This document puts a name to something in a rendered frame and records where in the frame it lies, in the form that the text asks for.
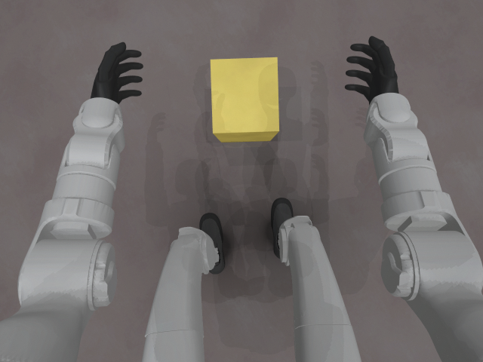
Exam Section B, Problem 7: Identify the robot right forearm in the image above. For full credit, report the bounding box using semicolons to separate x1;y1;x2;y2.
364;93;483;289

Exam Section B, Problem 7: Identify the right robot upper arm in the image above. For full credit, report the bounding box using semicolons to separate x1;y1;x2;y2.
380;231;483;362

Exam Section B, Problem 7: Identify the robot right hand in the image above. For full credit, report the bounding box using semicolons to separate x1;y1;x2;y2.
345;36;399;105

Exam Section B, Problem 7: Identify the carton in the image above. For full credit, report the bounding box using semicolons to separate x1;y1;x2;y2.
211;57;279;143

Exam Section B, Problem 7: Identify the robot left hand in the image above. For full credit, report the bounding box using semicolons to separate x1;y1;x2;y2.
91;42;143;104

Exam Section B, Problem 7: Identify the robot left thigh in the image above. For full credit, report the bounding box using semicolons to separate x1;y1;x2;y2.
142;234;213;362

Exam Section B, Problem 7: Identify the robot right foot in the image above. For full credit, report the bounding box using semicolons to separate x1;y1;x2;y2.
271;198;293;259

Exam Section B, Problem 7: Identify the left robot upper arm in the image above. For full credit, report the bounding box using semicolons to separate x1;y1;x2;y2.
0;239;117;362

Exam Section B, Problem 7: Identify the robot left forearm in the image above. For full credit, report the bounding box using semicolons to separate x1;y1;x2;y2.
17;97;125;305

